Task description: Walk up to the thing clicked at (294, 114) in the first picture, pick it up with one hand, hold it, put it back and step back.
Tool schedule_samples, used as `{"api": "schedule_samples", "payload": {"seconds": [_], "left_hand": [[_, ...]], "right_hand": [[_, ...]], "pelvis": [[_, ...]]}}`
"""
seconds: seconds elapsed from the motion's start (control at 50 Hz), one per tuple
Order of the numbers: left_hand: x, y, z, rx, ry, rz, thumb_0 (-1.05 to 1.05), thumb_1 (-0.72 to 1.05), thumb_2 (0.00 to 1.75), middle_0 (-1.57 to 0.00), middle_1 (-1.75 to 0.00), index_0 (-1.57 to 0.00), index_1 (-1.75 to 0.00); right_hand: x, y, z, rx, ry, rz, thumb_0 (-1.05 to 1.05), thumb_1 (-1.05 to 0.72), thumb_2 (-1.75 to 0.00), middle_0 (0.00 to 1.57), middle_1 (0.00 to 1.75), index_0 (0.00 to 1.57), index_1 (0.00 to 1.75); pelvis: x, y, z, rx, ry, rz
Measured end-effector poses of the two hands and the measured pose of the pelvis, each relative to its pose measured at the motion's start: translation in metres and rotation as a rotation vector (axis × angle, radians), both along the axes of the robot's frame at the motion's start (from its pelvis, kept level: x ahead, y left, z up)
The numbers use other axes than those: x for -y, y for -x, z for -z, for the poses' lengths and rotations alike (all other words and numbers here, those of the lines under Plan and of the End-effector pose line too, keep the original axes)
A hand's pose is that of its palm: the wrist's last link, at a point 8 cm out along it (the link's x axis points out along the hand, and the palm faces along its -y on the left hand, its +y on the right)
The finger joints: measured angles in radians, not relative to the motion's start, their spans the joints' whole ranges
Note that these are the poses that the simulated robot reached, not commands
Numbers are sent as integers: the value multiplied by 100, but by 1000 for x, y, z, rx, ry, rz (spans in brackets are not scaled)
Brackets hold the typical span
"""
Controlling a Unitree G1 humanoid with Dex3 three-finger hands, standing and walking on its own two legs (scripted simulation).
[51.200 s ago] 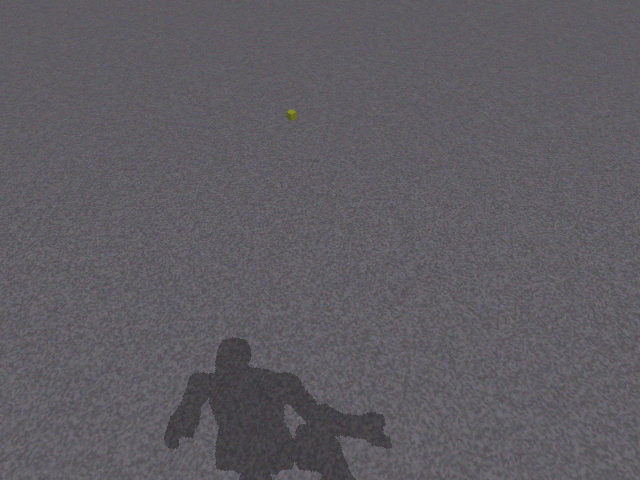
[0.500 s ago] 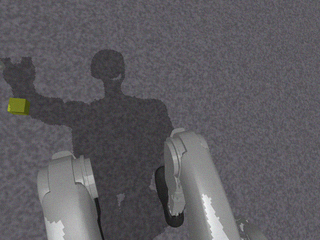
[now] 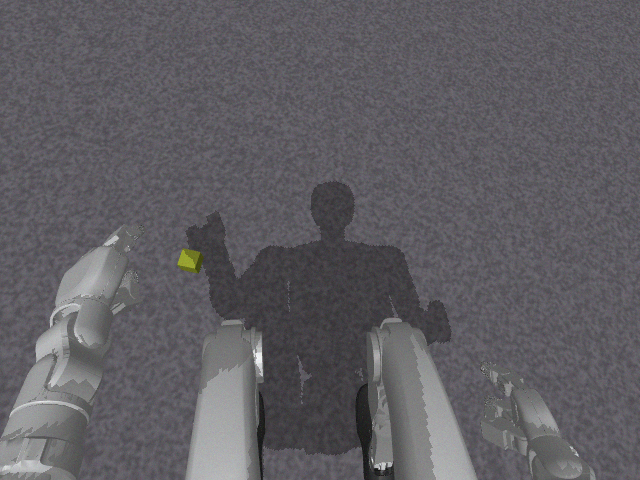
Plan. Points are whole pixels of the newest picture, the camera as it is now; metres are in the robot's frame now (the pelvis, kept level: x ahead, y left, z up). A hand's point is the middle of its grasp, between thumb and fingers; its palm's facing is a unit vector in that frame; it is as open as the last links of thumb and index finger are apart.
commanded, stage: home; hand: left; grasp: from above
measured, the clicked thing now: (190, 261) +0.50 +0.27 -0.46
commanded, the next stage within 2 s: none
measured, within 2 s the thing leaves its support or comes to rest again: neither
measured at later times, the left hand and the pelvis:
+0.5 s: hand (83, 355) +0.25 +0.20 +0.10, palm faces +0.08 -0.95 -0.29, open 7.4 cm; pelvis +0.05 +0.00 +0.18, yaw +4 degrees
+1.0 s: hand (16, 389) +0.23 +0.19 +0.19, palm faces +0.15 -0.97 -0.19, open 7.4 cm; pelvis +0.09 +0.00 +0.24, yaw +6 degrees
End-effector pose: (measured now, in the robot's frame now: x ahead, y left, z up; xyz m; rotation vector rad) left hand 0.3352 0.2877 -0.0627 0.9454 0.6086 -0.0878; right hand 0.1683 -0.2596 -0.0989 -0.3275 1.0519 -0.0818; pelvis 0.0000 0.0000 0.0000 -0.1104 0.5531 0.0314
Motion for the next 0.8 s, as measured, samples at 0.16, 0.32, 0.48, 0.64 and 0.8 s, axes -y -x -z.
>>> {"api": "schedule_samples", "payload": {"seconds": [0.16,0.32,0.48,0.64,0.8], "left_hand": [[9,53,-60,-3,202,-201,1,88,90,-21,-31,-21,-30],[25,88,-122,-51,393,-386,2,89,90,-21,-30,-21,-30],[36,104,-188,-74,522,-541,2,90,90,-20,-30,-21,-30],[44,114,-251,-62,614,-599,2,90,90,-20,-30,-20,-30],[46,126,-281,-50,630,-594,1,90,90,-20,-30,-20,-30]], "right_hand": [[-17,-47,-70,193,-12,-28,1,-90,-89,20,30,21,30],[-36,-59,-138,291,-46,-14,1,-90,-89,20,30,21,30],[-40,-49,-196,303,-32,38,1,-90,-89,20,30,21,30],[-32,-48,-248,365,5,89,1,-90,-89,20,30,21,30],[-31,-71,-277,465,14,75,1,-90,-89,20,30,21,30]], "pelvis": [[1,-4,-54,68,-14,-22],[2,-20,-114,141,-30,-39],[2,-46,-173,225,-43,-54],[0,-70,-218,306,-55,-60],[-3,-83,-236,355,-66,-67]]}}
